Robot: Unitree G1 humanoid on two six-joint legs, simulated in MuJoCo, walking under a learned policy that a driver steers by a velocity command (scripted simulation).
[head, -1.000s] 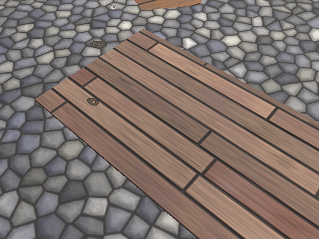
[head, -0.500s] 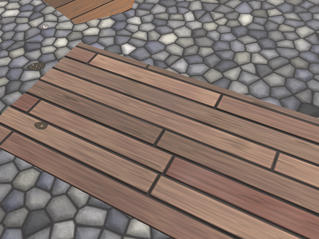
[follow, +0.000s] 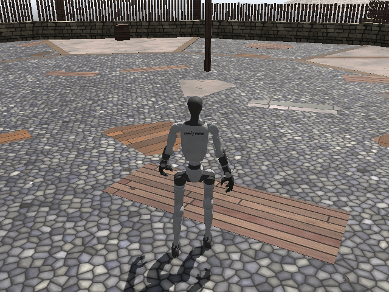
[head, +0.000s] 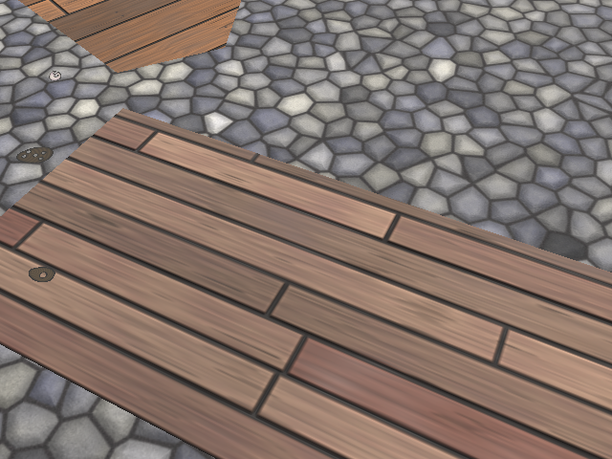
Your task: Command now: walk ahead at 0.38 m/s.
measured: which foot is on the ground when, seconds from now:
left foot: down 0.00-0.04, up 0.06-0.50, down 0.52-1.00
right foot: up 0.00-0.02, down 0.04-0.54, up 0.56-1.00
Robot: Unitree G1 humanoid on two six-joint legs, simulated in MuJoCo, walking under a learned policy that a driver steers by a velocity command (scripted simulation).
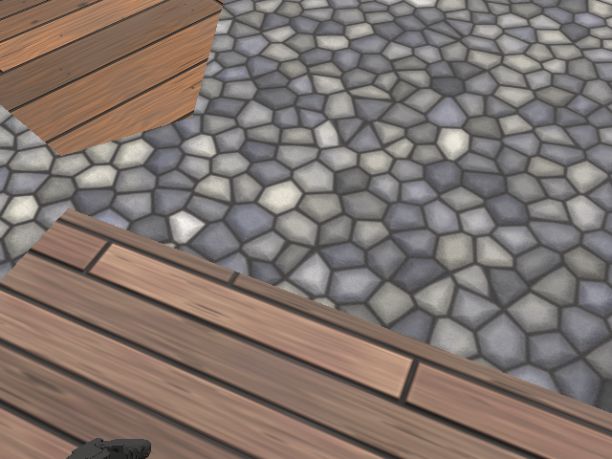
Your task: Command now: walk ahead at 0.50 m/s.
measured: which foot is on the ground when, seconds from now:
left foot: down 0.00-0.08, up 0.10-0.56, down 0.58-1.00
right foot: up 0.00-0.04, down 0.06-0.60, up 0.62-1.00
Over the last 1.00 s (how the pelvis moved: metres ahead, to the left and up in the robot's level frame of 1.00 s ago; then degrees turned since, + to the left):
0.52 0.00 0.00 -1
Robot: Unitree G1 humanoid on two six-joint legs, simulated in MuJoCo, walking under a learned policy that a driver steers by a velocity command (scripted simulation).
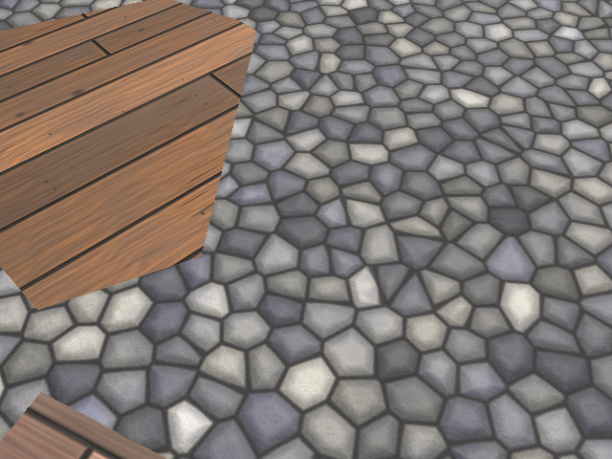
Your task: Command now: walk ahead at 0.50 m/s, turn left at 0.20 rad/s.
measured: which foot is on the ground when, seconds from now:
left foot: down 0.00-0.12, up 0.14-0.62, down 0.64-1.00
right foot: up 0.00-0.10, down 0.12-0.62, up 0.64-1.00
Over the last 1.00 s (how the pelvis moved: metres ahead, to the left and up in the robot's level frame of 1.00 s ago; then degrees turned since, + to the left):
0.56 0.02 0.01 1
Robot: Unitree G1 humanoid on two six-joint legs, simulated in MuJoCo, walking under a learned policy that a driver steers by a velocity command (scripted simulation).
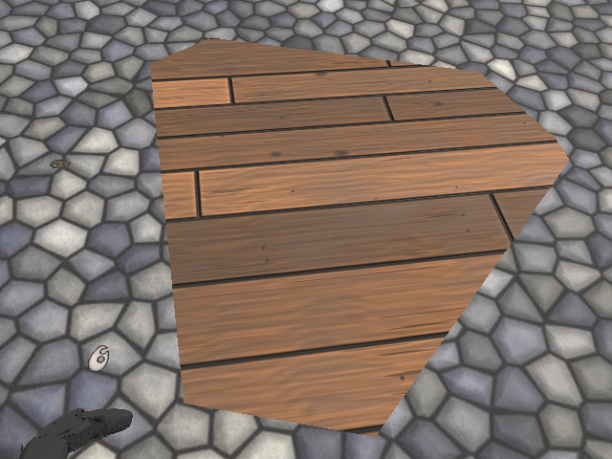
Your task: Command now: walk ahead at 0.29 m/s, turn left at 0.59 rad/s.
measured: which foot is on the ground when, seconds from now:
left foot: down 0.00-0.12, up 0.14-0.46, down 0.48-0.90, up 0.92-1.00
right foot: up 0.00-0.08, down 0.10-0.50, up 0.52-0.88, down 0.90-1.00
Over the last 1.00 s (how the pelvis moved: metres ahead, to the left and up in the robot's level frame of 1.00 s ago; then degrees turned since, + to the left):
0.51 0.12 0.00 32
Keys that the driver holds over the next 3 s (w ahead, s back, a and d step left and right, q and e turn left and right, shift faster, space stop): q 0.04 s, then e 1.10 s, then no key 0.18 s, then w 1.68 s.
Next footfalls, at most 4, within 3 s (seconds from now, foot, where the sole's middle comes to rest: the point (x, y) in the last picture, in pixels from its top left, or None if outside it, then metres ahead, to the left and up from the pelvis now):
0.10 right None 0.26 -0.12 -0.78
0.48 left None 0.22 0.11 -0.78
0.90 right None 0.16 -0.15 -0.78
1.34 left None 0.28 0.05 -0.78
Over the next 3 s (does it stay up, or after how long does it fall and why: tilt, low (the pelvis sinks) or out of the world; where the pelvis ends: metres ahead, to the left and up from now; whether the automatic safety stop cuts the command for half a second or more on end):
stays up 0.77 -0.49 0.00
